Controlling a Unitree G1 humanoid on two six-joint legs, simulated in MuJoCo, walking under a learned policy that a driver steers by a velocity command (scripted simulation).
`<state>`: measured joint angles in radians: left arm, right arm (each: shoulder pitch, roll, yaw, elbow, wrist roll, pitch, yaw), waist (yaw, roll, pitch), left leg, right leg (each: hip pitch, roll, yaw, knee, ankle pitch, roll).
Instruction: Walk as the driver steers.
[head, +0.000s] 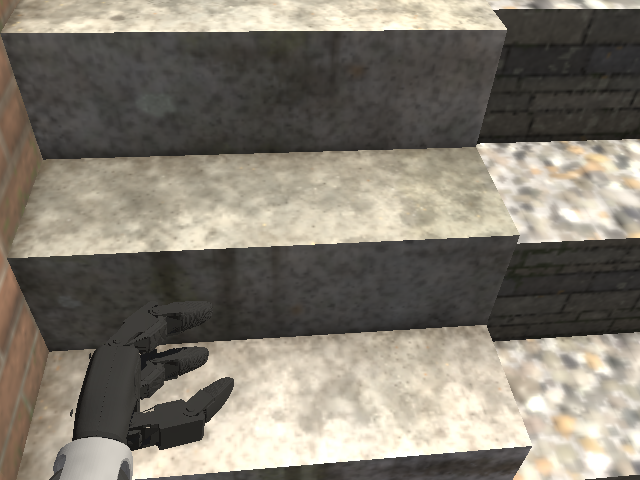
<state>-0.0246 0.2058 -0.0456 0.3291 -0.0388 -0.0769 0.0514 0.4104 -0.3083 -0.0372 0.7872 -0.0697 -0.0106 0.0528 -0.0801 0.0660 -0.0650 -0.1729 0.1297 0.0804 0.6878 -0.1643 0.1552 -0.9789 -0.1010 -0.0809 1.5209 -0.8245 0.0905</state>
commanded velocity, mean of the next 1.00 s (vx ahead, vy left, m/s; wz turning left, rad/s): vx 0.50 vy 0.00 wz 0.00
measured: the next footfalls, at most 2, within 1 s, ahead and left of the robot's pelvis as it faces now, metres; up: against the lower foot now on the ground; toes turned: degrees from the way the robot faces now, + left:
right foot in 0.18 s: -0.02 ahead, -0.06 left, +0.05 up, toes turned -8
left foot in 0.48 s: -0.31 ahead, +0.14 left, -0.21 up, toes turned +4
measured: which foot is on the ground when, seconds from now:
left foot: down 0.00-0.18, up 0.20-0.46, down 0.48-0.64, up 0.66-0.96, down 0.98-1.00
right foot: down 0.00-0.00, up 0.02-0.16, down 0.18-0.40, up 0.42-0.62, down 0.64-0.80, up 0.82-1.00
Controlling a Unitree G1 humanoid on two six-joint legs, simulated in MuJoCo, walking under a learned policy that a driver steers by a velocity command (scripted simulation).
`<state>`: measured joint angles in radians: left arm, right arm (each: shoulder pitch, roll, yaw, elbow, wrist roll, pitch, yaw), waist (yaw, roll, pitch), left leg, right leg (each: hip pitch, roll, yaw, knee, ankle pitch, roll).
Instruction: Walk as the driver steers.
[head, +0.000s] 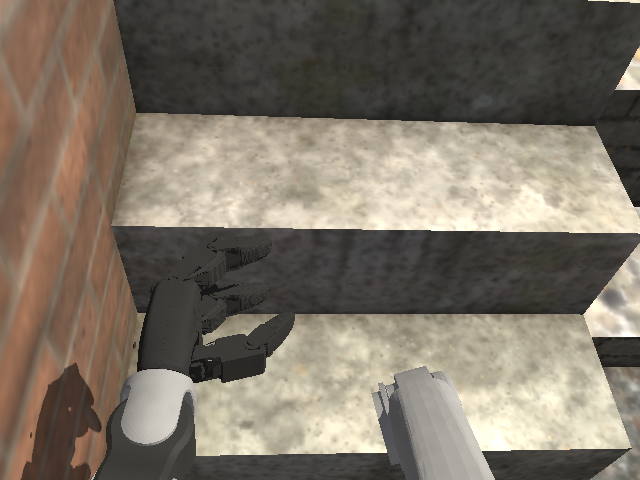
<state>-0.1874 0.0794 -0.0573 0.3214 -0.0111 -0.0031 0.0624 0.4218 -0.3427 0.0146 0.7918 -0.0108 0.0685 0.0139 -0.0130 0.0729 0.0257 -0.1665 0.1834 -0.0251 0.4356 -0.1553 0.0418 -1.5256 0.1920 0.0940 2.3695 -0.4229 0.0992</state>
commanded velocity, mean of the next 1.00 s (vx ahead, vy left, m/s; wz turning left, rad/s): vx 0.50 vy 0.00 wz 0.00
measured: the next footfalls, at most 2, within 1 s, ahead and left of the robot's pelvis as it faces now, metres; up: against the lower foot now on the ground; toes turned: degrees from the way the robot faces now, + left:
right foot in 0.18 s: -0.08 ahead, -0.19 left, -0.01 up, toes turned -15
left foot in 0.50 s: -0.43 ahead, +0.00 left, -0.22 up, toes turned +4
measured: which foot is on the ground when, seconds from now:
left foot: down 0.00-0.18, up 0.20-0.48, down 0.50-0.82, up 0.84-1.00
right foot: up 0.00-0.16, down 0.18-0.46, up 0.48-0.82, down 0.84-1.00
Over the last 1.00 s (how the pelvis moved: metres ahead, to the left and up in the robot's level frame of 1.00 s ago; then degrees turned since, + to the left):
-0.63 0.10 -0.62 0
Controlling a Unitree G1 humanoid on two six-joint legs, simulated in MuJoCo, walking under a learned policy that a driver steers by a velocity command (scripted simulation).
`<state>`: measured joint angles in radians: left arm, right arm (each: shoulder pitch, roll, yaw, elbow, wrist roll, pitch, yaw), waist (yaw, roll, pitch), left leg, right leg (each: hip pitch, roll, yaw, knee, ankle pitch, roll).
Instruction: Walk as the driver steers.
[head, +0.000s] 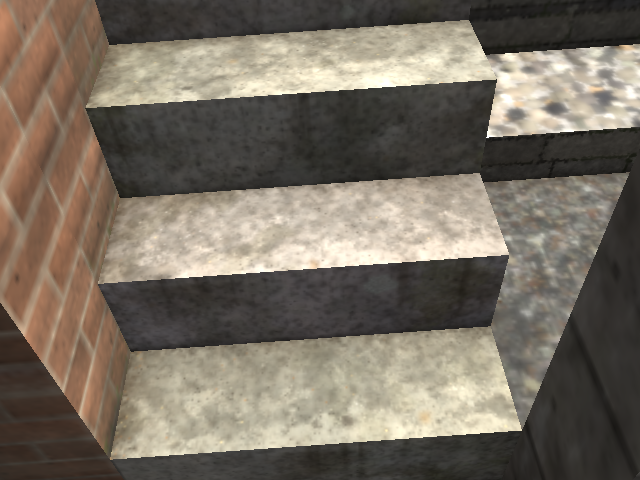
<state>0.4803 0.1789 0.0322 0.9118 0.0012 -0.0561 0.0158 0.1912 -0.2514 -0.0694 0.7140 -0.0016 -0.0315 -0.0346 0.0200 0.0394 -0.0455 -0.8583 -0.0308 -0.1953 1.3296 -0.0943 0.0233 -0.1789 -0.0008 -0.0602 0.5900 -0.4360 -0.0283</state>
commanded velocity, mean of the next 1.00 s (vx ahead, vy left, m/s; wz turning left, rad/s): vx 0.50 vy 0.00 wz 0.00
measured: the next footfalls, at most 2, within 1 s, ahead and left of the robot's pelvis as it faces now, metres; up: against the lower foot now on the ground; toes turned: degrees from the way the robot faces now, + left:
left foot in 0.36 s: +0.15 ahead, +0.16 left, +0.00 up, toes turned +2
right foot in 0.82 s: +0.31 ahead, -0.04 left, +0.00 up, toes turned +0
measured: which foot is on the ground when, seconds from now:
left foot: up 0.00-0.34, down 0.36-0.82, up 0.84-1.00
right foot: down 0.00-0.36, up 0.38-0.80, down 0.82-1.00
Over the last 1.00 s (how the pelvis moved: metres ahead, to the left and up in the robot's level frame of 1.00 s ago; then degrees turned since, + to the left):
-0.60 -0.15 -0.25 -2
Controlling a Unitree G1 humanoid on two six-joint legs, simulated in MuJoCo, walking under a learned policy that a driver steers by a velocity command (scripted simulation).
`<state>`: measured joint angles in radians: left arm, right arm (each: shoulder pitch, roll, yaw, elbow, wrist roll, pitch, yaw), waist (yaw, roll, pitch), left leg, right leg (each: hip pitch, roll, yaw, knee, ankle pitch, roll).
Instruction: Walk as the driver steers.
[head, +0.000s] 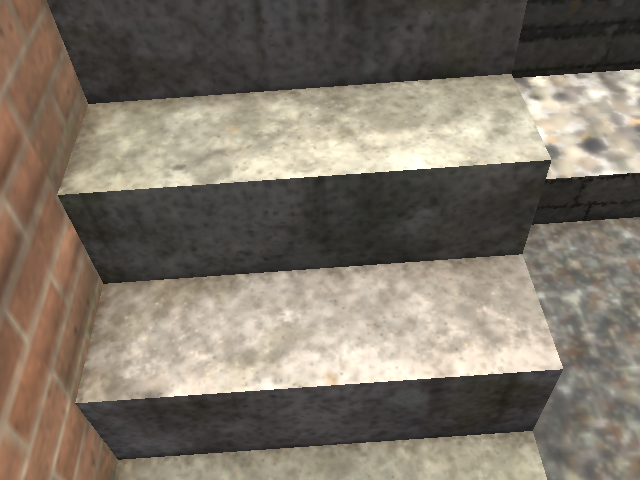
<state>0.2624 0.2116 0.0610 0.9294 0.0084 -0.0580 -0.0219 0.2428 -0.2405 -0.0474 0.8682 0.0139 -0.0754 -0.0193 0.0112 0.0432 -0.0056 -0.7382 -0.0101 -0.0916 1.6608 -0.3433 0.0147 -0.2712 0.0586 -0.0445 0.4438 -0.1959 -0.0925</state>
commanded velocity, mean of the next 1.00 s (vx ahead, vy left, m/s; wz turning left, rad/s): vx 0.50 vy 0.00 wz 0.00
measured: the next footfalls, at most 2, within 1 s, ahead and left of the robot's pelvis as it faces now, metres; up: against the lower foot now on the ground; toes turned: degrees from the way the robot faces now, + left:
left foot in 0.42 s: +0.36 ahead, +0.19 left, +0.22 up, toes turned +9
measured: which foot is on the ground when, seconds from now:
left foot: up 0.00-0.40, down 0.42-1.00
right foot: down 0.00-0.46, up 0.48-1.00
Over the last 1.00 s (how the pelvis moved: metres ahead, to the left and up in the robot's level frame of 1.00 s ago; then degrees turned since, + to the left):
0.25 0.03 0.01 1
